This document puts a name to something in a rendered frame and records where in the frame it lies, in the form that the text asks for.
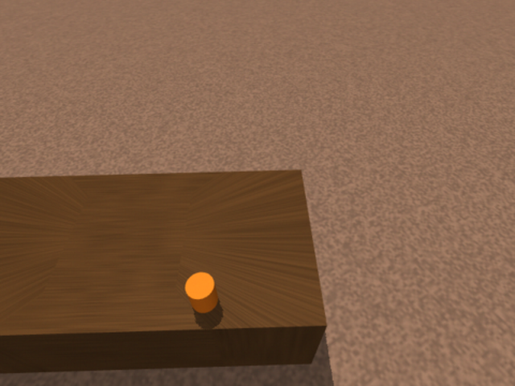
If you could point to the can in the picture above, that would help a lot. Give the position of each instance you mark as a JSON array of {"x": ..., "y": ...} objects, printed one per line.
[{"x": 201, "y": 291}]

